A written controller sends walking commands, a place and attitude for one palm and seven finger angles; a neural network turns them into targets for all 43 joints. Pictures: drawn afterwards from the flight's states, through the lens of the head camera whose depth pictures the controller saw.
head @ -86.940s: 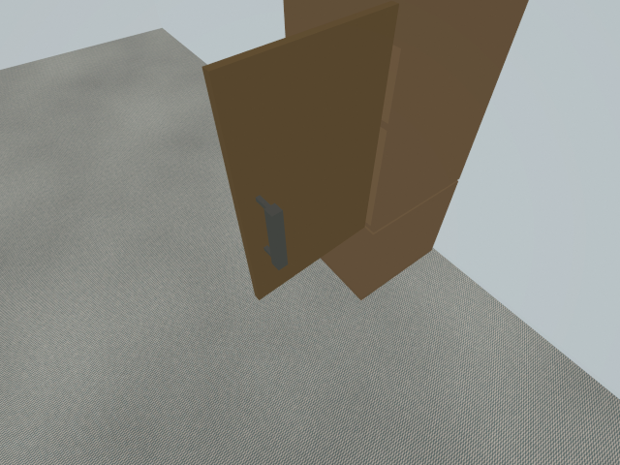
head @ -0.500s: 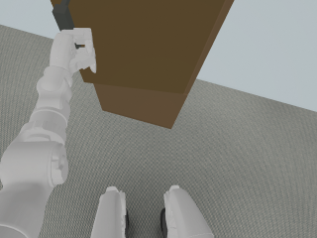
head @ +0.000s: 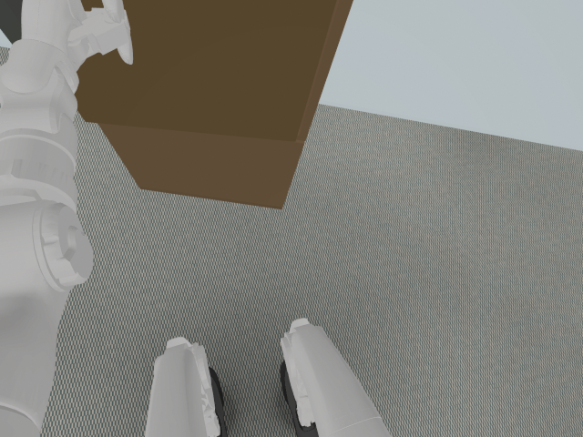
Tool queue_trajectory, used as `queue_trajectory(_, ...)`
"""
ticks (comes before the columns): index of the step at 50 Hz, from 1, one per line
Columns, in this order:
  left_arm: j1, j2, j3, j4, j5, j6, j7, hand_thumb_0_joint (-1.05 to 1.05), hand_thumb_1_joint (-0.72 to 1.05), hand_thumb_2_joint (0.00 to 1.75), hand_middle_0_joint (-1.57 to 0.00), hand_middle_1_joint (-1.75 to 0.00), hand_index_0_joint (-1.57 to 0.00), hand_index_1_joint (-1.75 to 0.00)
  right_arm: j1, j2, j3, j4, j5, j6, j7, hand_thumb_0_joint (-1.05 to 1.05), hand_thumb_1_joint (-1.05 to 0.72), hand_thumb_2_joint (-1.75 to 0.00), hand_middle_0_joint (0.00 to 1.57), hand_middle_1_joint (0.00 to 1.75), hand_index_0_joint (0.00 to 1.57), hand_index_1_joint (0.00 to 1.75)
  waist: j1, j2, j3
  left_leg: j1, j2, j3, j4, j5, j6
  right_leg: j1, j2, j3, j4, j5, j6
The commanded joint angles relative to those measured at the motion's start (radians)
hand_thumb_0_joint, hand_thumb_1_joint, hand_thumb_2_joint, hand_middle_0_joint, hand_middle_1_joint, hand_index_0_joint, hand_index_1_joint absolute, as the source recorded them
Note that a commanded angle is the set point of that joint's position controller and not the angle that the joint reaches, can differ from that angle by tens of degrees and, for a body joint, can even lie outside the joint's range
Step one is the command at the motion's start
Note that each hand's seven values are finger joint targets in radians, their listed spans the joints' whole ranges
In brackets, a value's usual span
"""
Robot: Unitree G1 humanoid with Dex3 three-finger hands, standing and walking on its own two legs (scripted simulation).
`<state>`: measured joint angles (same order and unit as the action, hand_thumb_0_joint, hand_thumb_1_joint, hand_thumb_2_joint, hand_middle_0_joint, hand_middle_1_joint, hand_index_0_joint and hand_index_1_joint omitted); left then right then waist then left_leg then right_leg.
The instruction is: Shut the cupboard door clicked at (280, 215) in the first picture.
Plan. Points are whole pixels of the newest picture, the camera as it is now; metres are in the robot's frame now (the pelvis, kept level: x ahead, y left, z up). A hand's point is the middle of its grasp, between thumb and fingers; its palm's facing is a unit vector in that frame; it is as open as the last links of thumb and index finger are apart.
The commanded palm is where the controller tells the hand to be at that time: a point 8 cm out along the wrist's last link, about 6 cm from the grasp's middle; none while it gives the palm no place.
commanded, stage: push the door shut along its arc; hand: left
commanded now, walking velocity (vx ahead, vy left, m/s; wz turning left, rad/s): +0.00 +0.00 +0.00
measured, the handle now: (25, 12) +0.63 +0.20 +0.08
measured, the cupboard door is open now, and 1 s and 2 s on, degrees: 5 0 0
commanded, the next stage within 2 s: pull the fist back off the door in 0.24 s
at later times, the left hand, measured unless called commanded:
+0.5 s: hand (123, 9) +0.61 +0.10 +0.10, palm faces +0.05 -0.99 +0.12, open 2.9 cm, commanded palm +0.60 +0.09 +0.08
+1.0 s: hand (136, 46) +0.57 +0.09 +0.08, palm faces +0.11 -0.99 -0.03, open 3.1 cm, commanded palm +0.53 +0.12 +0.08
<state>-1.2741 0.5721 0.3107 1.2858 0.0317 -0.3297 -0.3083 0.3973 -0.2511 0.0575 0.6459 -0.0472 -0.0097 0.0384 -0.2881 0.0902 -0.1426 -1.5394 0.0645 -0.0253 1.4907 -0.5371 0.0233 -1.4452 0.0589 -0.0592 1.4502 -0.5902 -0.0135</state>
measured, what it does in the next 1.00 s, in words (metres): stands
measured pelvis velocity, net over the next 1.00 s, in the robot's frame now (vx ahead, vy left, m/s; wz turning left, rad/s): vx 0.02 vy -0.01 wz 0.03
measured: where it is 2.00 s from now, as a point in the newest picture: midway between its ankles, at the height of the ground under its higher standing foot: (259, 420)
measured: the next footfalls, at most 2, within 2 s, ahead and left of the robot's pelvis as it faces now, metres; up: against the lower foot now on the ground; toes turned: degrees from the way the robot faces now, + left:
none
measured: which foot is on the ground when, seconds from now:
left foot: down 0.00-1.00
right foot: down 0.00-1.00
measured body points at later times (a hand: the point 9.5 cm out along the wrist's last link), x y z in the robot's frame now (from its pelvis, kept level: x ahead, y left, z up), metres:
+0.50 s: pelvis -0.01 -0.01 -0.01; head +0.20 +0.03 +0.39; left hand +0.60 +0.15 +0.09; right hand -0.03 -0.27 -0.10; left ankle +0.06 +0.11 -0.56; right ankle +0.04 -0.12 -0.56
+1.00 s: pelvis +0.02 -0.01 +0.03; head +0.19 +0.00 +0.45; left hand +0.56 +0.14 +0.09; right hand -0.01 -0.25 -0.08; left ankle +0.06 +0.11 -0.56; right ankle +0.04 -0.12 -0.56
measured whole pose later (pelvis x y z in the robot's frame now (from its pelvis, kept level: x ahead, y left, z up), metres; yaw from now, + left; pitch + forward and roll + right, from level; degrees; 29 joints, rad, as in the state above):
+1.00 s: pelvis +0.02 -0.01 +0.03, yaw +2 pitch +31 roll -3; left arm -1.05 0.31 0.33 1.23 0.05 -0.45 0.14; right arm 0.44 -0.24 0.01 0.65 -0.10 0.02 0.12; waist -0.23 0.08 -0.18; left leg -1.37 0.06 -0.01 1.36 -0.53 0.00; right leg -1.29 0.06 -0.04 1.34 -0.59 -0.03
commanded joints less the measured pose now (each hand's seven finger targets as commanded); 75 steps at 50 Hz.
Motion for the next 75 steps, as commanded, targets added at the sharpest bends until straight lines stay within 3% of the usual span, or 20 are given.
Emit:
queue_trajectory(1, -0.52, 0.167, -0.002, -0.255, -0.031, -0.024, -0.019, 0.0, 0.9, 0.9, -1.3, -1.5, -1.3, -1.5, 0.22, -0.209, -0.088, -0.022, 0.006, -0.008, -0.019, 0.0, -0.9, -0.9, 0.2, 0.3, 0.2, 0.3, -0.041, 0.144, -0.673, 0.611, -0.018, -0.084, -0.114, 0.368, 0.03, 0.206, 0.012, 0.023, -0.212, 0.309, -0.023)
queue_trajectory(3, -0.552, 0.123, -0.032, -0.257, -0.044, -0.008, -0.035, 0.0, 0.9, 0.9, -1.3, -1.5, -1.3, -1.5, 0.229, -0.205, -0.09, -0.01, 0.006, -0.016, -0.02, 0.0, -0.9, -0.9, 0.2, 0.3, 0.2, 0.3, -0.059, 0.143, -0.663, 0.623, -0.021, -0.085, -0.113, 0.37, 0.035, 0.196, 0.015, 0.024, -0.22, 0.317, -0.023)
queue_trajectory(10, -0.672, 0.133, -0.05, -0.182, -0.044, 0.027, -0.045, 0.0, 0.9, 0.9, -1.3, -1.5, -1.3, -1.5, 0.235, -0.204, -0.08, 0.03, 0.006, -0.043, -0.038, 0.0, -0.9, -0.9, 0.2, 0.3, 0.2, 0.3, -0.104, 0.136, -0.572, 0.546, -0.025, -0.072, -0.086, 0.293, 0.042, 0.154, 0.021, 0.03, -0.242, 0.253, -0.024)
queue_trajectory(17, -0.73, 0.118, -0.084, -0.163, -0.034, 0.023, -0.066, 0.0, 0.9, 0.9, -1.3, -1.5, -1.3, -1.5, 0.218, -0.206, -0.074, 0.038, -0.001, -0.074, -0.048, 0.0, -0.9, -0.9, 0.2, 0.3, 0.2, 0.3, -0.122, 0.229, -0.587, 0.562, -0.027, -0.069, -0.051, 0.307, 0.041, 0.089, 0.027, 0.023, -0.216, 0.243, -0.035)
queue_trajectory(18, -0.69, 0.13, 0.109, -0.167, -0.11, 0.037, 0.127, 0.0, 0.9, 0.9, -1.3, -1.5, -1.3, -1.5, 0.262, -0.19, -0.06, 0.0, -0.026, -0.079, -0.038, 0.0, -0.9, -0.9, 0.2, 0.3, 0.2, 0.3, -0.057, 0.254, -0.589, 0.56, -0.01, -0.097, -0.083, 0.309, 0.03, 0.101, 0.016, 0.011, -0.215, 0.245, -0.035)
queue_trajectory(21, -0.638, 0.003, 0.07, -0.144, -0.07, 0.044, 0.333, 0.0, 0.9, 0.9, -1.3, -1.5, -1.3, -1.5, 0.256, -0.182, -0.071, 0.003, -0.05, -0.068, 0.001, 0.0, -0.9, -0.9, 0.2, 0.3, 0.2, 0.3, -0.074, 0.186, -0.582, 0.555, 0.0, -0.117, -0.105, 0.257, 0.016, 0.053, 0.014, -0.011, -0.198, 0.197, -0.012)
queue_trajectory(24, -0.665, 0.032, 0.071, -0.221, 0.064, -0.028, 0.536, 0.0, 0.9, 0.9, -1.3, -1.5, -1.3, -1.5, 0.267, -0.178, -0.078, -0.002, -0.085, -0.057, 0.04, 0.0, -0.9, -0.9, 0.2, 0.3, 0.2, 0.3, -0.053, 0.264, -0.647, 0.592, -0.003, -0.114, -0.111, 0.262, 0.009, 0.042, 0.009, -0.012, -0.184, 0.187, -0.009)
queue_trajectory(27, -0.652, 0.038, 0.0, -0.224, 0.202, -0.078, 0.596, 0.0, 0.9, 0.9, -1.3, -1.5, -1.3, -1.5, 0.27, -0.184, -0.094, 0.007, -0.093, -0.034, 0.077, 0.0, -0.9, -0.9, 0.2, 0.3, 0.2, 0.3, -0.073, 0.277, -0.657, 0.618, -0.006, -0.106, -0.118, 0.248, 0.004, 0.049, 0.007, -0.007, -0.194, 0.179, -0.013)
queue_trajectory(29, -0.645, 0.028, -0.023, -0.241, 0.202, -0.093, 0.57, 0.0, 0.9, 0.9, -1.3, -1.5, -1.3, -1.5, 0.266, -0.189, -0.102, -0.003, -0.083, -0.02, 0.083, 0.0, -0.9, -0.9, 0.2, 0.3, 0.2, 0.3, -0.077, 0.256, -0.701, 0.633, -0.014, -0.102, -0.135, 0.245, 0.006, 0.111, 0.009, 0.001, -0.213, 0.191, -0.015)
queue_trajectory(32, -0.606, 0.05, 0.005, -0.19, 0.122, -0.062, 0.494, 0.0, 0.9, 0.9, -1.3, -1.5, -1.3, -1.5, 0.257, -0.193, -0.094, -0.009, -0.059, -0.008, 0.068, 0.0, -0.9, -0.9, 0.2, 0.3, 0.2, 0.3, -0.071, 0.18, -0.669, 0.55, -0.024, -0.079, -0.166, 0.192, 0.012, 0.237, 0.011, 0.02, -0.256, 0.191, -0.01)
queue_trajectory(37, -0.49, 0.036, 0.074, -0.226, 0.014, -0.075, 0.449, 0.0, 0.9, 0.9, -1.3, -1.5, -1.3, -1.5, 0.253, -0.176, -0.088, -0.023, -0.048, -0.013, 0.051, 0.0, -0.9, -0.9, 0.2, 0.3, 0.2, 0.3, -0.022, 0.106, -0.671, 0.534, -0.028, -0.061, -0.193, 0.252, 0.017, 0.344, 0.012, 0.03, -0.281, 0.261, -0.003)
queue_trajectory(46, -0.146, -0.104, 0.032, -0.194, 0.026, -0.171, 0.461, 0.0, 0.9, 0.9, -1.3, -1.5, -1.3, -1.5, 0.233, -0.156, -0.112, -0.037, -0.048, 0.013, 0.073, 0.0, -0.9, -0.9, 0.2, 0.3, 0.2, 0.3, 0.032, -0.028, -0.518, 0.463, -0.047, -0.003, -0.225, 0.276, 0.017, 0.454, 0.002, 0.051, -0.312, 0.377, 0.0)
queue_trajectory(53, -0.149, -0.191, -0.031, -0.462, -0.024, -0.286, 0.444, 0.0, 0.9, 0.9, -1.3, -1.5, -1.3, -1.5, 0.183, -0.147, -0.14, -0.047, -0.041, 0.025, 0.063, 0.0, -0.9, -0.9, 0.2, 0.3, 0.2, 0.3, 0.066, 0.068, -0.666, 0.696, -0.055, -0.01, -0.234, 0.436, 0.003, 0.471, -0.008, 0.046, -0.287, 0.523, -0.006)
queue_trajectory(57, -0.071, -0.302, -0.13, -0.52, -0.019, -0.311, 0.443, 0.0, 0.9, 0.9, -1.3, -1.5, -1.3, -1.5, 0.15, -0.138, -0.154, -0.038, -0.035, 0.034, 0.062, 0.0, -0.9, -0.9, 0.2, 0.3, 0.2, 0.3, 0.066, 0.085, -0.676, 0.8, -0.053, -0.016, -0.242, 0.485, -0.005, 0.448, -0.011, 0.033, -0.298, 0.542, -0.004)
queue_trajectory(60, -0.097, -0.309, -0.151, -0.438, -0.003, -0.286, 0.455, 0.0, 0.9, 0.9, -1.3, -1.5, -1.3, -1.5, 0.141, -0.143, -0.152, -0.019, -0.031, 0.051, 0.052, 0.0, -0.9, -0.9, 0.2, 0.3, 0.2, 0.3, 0.035, 0.043, -0.58, 0.758, -0.054, -0.02, -0.245, 0.438, -0.001, 0.412, -0.013, 0.032, -0.31, 0.508, 0.001)
queue_trajectory(64, -0.121, -0.281, -0.107, -0.351, -0.015, -0.268, 0.477, 0.0, 0.9, 0.9, -1.3, -1.5, -1.3, -1.5, 0.113, -0.146, -0.144, -0.019, -0.031, 0.06, 0.038, 0.0, -0.9, -0.9, 0.2, 0.3, 0.2, 0.3, 0.03, -0.018, -0.537, 0.692, -0.062, -0.019, -0.249, 0.376, 0.004, 0.42, -0.017, 0.037, -0.319, 0.465, 0.004)
queue_trajectory(67, -0.085, -0.263, -0.078, -0.321, -0.027, -0.28, 0.476, 0.0, 0.9, 0.9, -1.3, -1.5, -1.3, -1.5, 0.087, -0.139, -0.135, -0.034, -0.036, 0.06, 0.035, 0.0, -0.9, -0.9, 0.2, 0.3, 0.2, 0.3, 0.054, -0.031, -0.547, 0.645, -0.069, -0.012, -0.248, 0.364, 0.003, 0.463, -0.018, 0.045, -0.31, 0.471, 0.003)
queue_trajectory(70, 0.088, -0.16, 0.007, -0.473, -0.036, -0.311, 0.454, 0.0, 0.9, 0.9, -1.3, -1.5, -1.3, -1.5, 0.06, -0.136, -0.133, -0.094, -0.026, 0.068, 0.038, 0.0, -0.9, -0.9, 0.2, 0.3, 0.2, 0.3, 0.168, 0.042, -0.712, 0.767, -0.07, 0.006, -0.294, 0.468, -0.008, 0.603, -0.02, 0.056, -0.307, 0.579, -0.008)
queue_trajectory(72, 0.245, -0.157, -0.003, -0.581, -0.046, -0.296, 0.425, 0.0, 0.9, 0.9, -1.3, -1.5, -1.3, -1.5, 0.045, -0.127, -0.13, -0.137, -0.011, 0.074, 0.04, 0.0, -0.9, -0.9, 0.2, 0.3, 0.2, 0.3, 0.212, 0.034, -0.735, 0.798, -0.071, 0.021, -0.336, 0.496, -0.01, 0.709, -0.019, 0.062, -0.337, 0.638, -0.008)
queue_trajectory(75, 0.399, -0.242, -0.091, -0.673, -0.078, -0.212, 0.378, 0.0, 0.9, 0.9, -1.3, -1.5, -1.3, -1.5, 0.037, -0.12, -0.129, -0.171, 0.022, 0.087, 0.033, 0.0, -0.9, -0.9, 0.2, 0.3, 0.2, 0.3, 0.196, -0.069, -0.613, 0.796, -0.069, 0.037, -0.412, 0.438, 0.0, 0.78, -0.013, 0.06, -0.427, 0.642, 0.005)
